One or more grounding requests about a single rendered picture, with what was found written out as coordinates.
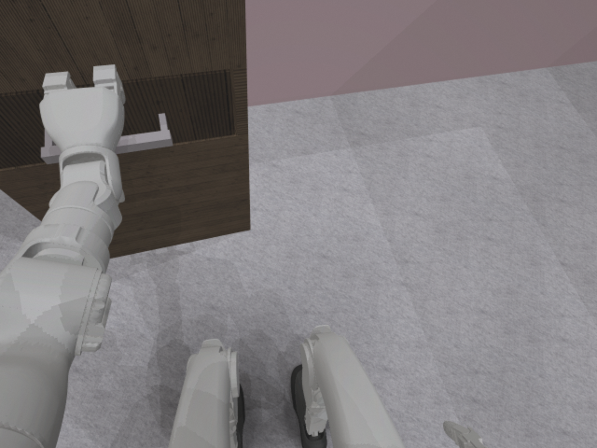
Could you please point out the left robot hand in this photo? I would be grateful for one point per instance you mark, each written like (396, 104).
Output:
(93, 116)

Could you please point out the robot left forearm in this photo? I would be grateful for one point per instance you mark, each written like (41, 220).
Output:
(79, 225)

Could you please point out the cabinet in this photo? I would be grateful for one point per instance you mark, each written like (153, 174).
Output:
(191, 191)

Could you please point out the right robot hand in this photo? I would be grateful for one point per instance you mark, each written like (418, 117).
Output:
(463, 437)

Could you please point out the robot left upper arm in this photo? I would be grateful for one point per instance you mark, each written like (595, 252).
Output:
(49, 313)

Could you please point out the handle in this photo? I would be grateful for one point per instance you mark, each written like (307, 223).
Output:
(127, 143)

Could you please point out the right robot shin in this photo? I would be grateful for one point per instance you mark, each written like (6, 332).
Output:
(315, 415)

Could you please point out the drawer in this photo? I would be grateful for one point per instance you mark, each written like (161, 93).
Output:
(196, 105)

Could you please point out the left robot thigh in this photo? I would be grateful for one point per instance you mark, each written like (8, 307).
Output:
(211, 384)

